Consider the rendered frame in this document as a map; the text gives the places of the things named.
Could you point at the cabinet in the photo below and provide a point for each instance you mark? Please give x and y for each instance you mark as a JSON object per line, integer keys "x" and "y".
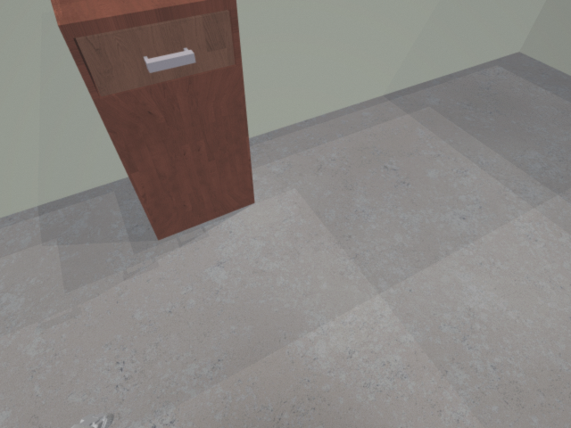
{"x": 184, "y": 142}

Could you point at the drawer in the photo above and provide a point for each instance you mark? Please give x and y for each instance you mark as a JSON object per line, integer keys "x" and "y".
{"x": 116, "y": 58}

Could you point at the handle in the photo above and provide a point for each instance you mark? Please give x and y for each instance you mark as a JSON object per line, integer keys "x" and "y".
{"x": 169, "y": 61}

